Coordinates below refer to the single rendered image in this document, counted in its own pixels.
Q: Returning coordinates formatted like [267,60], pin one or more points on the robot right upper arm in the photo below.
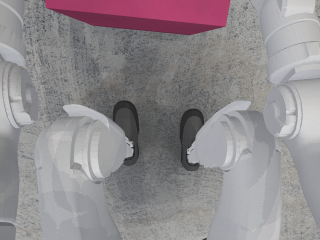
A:
[292,112]

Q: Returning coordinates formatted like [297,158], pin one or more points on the robot left upper arm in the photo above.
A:
[19,106]

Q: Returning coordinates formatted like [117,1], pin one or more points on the robot left shin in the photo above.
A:
[122,149]

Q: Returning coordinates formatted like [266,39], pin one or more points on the left robot thigh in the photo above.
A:
[78,154]

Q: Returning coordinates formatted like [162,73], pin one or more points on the robot left forearm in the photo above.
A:
[12,47]

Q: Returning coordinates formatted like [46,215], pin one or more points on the robot right forearm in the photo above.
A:
[291,35]

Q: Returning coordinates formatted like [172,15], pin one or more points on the carton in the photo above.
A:
[185,17]

